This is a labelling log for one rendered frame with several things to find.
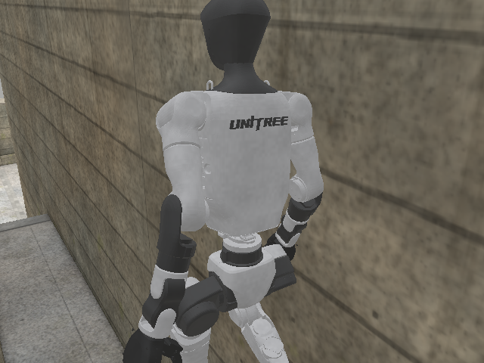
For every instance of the left robot upper arm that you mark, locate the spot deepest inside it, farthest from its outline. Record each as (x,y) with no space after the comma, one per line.
(178,121)

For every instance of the robot head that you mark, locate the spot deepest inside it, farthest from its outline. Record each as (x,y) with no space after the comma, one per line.
(233,31)

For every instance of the right robot forearm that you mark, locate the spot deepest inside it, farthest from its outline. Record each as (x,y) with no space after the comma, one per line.
(295,220)

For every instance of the left robot hand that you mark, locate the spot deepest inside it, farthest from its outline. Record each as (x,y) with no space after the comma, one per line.
(144,349)

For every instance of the right robot hand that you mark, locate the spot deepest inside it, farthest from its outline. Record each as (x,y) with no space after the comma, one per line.
(290,251)

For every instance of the right robot upper arm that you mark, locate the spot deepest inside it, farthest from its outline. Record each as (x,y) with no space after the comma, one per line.
(307,183)

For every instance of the robot torso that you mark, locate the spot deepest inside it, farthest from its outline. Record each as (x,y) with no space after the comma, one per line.
(245,145)

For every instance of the left robot forearm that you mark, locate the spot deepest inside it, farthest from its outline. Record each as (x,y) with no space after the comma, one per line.
(167,288)

